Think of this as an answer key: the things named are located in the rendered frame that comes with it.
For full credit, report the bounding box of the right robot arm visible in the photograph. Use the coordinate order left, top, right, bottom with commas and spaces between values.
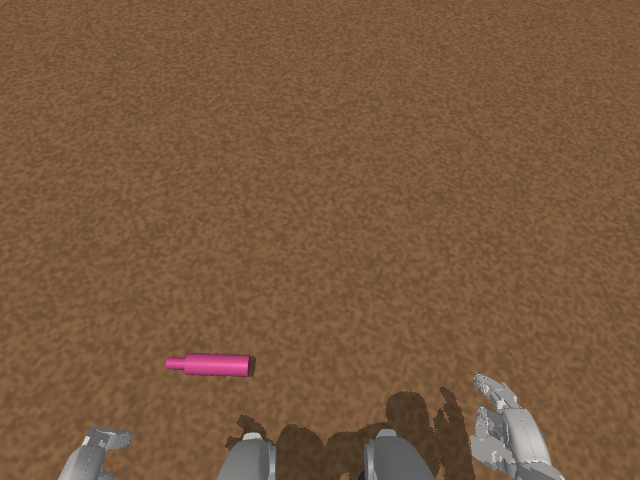
515, 462, 565, 480

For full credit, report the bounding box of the right robot hand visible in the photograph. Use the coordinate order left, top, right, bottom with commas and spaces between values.
470, 373, 552, 480

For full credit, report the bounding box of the left robot hand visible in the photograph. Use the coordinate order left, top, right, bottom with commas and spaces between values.
58, 425, 133, 480

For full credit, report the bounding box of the bottle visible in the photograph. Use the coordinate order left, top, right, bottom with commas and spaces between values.
166, 353, 251, 377

